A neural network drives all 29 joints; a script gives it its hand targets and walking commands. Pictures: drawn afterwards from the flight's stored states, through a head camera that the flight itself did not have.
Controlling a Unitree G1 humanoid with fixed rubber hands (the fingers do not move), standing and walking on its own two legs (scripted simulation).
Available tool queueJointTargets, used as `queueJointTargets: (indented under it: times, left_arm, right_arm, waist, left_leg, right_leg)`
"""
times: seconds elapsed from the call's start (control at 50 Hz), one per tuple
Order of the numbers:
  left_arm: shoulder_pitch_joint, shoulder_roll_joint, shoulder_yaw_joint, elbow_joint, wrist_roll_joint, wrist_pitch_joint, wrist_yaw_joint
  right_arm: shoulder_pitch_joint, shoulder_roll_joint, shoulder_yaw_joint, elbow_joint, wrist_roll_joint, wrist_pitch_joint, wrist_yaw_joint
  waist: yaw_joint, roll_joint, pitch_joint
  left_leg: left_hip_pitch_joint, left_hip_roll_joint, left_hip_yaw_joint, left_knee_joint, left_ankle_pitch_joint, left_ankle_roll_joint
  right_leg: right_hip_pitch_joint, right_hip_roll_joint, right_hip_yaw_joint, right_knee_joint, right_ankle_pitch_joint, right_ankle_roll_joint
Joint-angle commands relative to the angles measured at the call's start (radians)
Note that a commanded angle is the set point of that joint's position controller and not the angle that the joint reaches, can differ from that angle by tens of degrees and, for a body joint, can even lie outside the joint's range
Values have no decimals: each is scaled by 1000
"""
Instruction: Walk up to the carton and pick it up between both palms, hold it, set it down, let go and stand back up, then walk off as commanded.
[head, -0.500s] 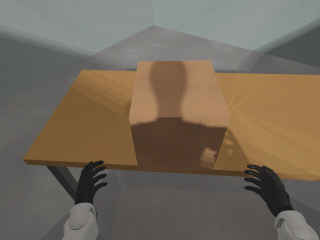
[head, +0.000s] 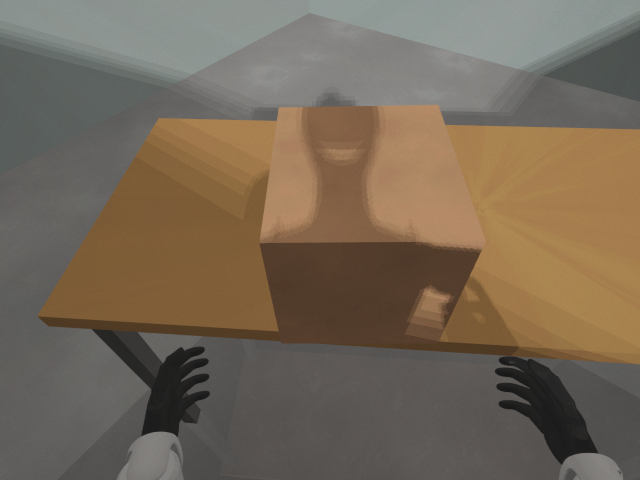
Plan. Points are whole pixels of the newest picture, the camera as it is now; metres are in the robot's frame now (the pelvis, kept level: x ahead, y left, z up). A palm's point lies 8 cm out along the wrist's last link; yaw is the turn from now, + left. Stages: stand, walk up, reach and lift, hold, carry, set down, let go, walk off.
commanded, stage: set down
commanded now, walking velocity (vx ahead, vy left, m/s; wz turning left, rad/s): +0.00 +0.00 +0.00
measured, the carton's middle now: (358, 226) +0.46 +0.00 +0.04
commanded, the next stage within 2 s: let go in 1.38 s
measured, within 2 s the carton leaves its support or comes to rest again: neither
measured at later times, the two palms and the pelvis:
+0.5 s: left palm (161, 457) +0.15 +0.22 -0.04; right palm (549, 467) +0.17 -0.23 -0.04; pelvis +0.00 +0.00 +0.00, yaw +0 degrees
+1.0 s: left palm (161, 456) +0.15 +0.23 -0.07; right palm (530, 473) +0.17 -0.22 -0.07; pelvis +0.01 +0.01 +0.00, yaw +0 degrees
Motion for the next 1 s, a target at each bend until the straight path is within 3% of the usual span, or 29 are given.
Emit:
queueJointTargets:
  times: [0.0,0.24,0.46,0.56,0.98]
  left_arm:
    - [9,169,-20,-73,20,-66,-25]
    - [-8,179,-13,37,29,-86,-39]
    - [-119,216,-20,132,11,-80,-40]
    - [-151,231,-27,177,-1,-67,-43]
    - [-128,273,20,316,58,-73,-90]
  right_arm:
    - [9,-54,-29,-29,-23,-70,-20]
    - [-12,-3,3,74,-63,-118,-43]
    - [-98,59,-3,156,-129,-110,-69]
    - [-128,74,-11,198,-148,-107,-77]
    - [-140,95,25,427,-173,-192,-101]
  waist:
    - [-59,-106,-32]
    - [-59,-115,-10]
    - [-46,-98,62]
    - [-44,-91,60]
    - [-62,-64,-2]
  left_leg:
    - [168,-90,28,5,223,15]
    - [141,-90,34,7,184,23]
    - [124,-76,51,-5,56,36]
    - [120,-72,59,1,28,37]
    - [159,-91,62,54,190,10]
  right_leg:
    - [160,0,9,-119,311,10]
    - [178,-14,10,-109,330,19]
    - [82,-30,0,-139,60,10]
    - [68,-35,-4,-138,4,10]
    - [167,-18,-18,-78,317,24]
